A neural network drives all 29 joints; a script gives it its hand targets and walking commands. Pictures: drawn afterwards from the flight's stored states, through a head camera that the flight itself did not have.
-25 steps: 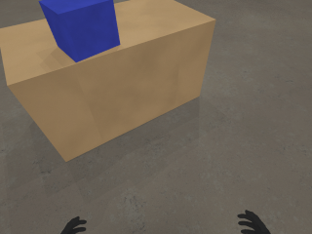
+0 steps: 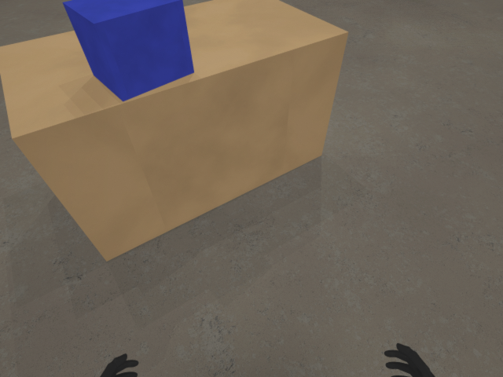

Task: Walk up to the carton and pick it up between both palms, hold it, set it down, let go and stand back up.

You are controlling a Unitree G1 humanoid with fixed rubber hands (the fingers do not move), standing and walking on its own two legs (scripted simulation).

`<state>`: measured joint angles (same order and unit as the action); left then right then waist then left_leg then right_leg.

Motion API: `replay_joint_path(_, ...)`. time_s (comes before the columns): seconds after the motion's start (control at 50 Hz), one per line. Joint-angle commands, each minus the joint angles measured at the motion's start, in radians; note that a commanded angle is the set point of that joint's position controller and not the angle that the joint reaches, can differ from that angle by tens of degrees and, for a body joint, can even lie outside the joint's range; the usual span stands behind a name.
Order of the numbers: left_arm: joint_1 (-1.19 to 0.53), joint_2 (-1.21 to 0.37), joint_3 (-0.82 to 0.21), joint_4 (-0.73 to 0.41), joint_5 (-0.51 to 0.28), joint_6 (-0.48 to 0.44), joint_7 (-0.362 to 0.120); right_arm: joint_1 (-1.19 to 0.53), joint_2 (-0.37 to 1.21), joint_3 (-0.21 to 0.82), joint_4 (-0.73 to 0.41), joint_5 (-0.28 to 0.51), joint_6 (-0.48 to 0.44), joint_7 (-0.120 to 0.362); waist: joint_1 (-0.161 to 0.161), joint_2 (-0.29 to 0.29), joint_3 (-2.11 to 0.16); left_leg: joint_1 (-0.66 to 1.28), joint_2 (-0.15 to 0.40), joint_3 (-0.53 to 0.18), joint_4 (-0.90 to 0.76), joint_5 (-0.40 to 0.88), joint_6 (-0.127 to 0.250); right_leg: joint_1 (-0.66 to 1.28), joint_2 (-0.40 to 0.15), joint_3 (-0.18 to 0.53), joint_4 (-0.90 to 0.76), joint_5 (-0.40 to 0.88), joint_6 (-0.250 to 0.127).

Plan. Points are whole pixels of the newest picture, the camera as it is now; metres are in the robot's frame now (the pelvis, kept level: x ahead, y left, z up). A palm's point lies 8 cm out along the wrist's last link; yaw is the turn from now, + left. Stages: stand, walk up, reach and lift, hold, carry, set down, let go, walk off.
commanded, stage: stand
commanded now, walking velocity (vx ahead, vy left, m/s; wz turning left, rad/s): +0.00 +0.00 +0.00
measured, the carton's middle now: (134, 40) +1.08 +0.37 +0.06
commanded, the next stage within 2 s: none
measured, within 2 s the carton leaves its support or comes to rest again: neither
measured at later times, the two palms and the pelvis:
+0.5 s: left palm out of the picture +0.10 +0.26 -0.09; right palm out of the picture +0.11 -0.25 -0.09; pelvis +0.00 +0.00 +0.00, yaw +0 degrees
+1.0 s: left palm out of the picture +0.10 +0.26 -0.09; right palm out of the picture +0.10 -0.26 -0.10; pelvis +0.00 +0.00 +0.00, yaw +0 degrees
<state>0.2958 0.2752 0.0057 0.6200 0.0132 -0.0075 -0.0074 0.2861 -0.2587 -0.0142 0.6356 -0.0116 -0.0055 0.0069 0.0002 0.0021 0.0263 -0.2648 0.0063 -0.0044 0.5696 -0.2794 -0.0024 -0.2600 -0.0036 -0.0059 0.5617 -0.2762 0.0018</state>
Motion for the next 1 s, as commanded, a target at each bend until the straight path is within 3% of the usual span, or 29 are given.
replay_joint_path(0.0,-0.003,0.114,0.038,-0.072,-0.001,-0.017,0.004,-0.005,-0.125,-0.037,-0.081,0.0,-0.017,-0.004,0.0,0.004,-0.021,-0.009,0.079,-0.094,-0.111,0.059,0.035,-0.004,-0.084,0.096,-0.099,0.062,-0.035)
replay_joint_path(0.98,0.018,0.122,0.031,-0.03,-0.003,-0.014,0.008,0.019,-0.132,-0.03,-0.041,0.002,-0.014,-0.008,0.0,0.004,-0.011,0.002,0.08,-0.094,-0.127,0.071,0.033,0.006,-0.084,0.097,-0.115,0.074,-0.034)
